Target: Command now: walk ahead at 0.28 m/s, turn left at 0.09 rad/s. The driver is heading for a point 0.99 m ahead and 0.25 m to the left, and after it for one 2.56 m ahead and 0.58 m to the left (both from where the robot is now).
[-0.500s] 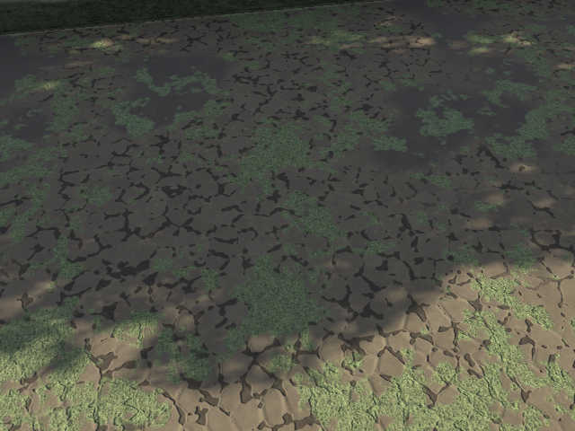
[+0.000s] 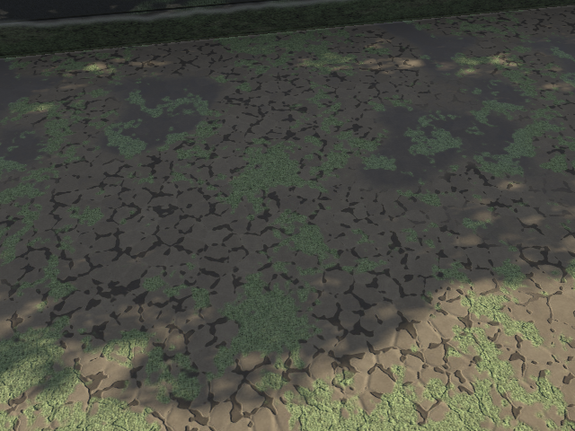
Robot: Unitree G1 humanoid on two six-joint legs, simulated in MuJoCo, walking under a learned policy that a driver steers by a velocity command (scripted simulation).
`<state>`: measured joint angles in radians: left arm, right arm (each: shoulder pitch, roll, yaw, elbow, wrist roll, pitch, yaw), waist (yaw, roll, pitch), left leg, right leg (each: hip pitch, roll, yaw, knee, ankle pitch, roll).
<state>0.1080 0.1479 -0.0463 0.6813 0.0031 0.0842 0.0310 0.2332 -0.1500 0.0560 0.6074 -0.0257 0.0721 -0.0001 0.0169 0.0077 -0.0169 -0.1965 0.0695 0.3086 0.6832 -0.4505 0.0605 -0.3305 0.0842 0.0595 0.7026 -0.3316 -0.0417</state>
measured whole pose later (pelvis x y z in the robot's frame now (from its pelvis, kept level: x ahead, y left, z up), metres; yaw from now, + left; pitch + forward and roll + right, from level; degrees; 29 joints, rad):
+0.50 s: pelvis +0.00 -0.01 +0.00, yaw +14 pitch +0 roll -1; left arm 0.08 0.21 -0.03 0.64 0.05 0.06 0.02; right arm 0.26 -0.24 0.00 0.57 -0.02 0.11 -0.01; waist -0.04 0.00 0.01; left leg -0.30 -0.02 0.08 0.69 -0.40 0.08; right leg -0.34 0.00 -0.09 0.70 -0.33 -0.05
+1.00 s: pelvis +0.00 -0.06 +0.01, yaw +30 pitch +2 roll -2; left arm 0.25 0.21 -0.01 0.69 0.04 0.03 0.01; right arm 0.22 -0.27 -0.02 0.62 -0.02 0.15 -0.04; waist -0.01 0.03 0.00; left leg -0.37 0.02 -0.08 0.68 -0.45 0.00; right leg -0.34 -0.02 -0.16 0.58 -0.28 -0.04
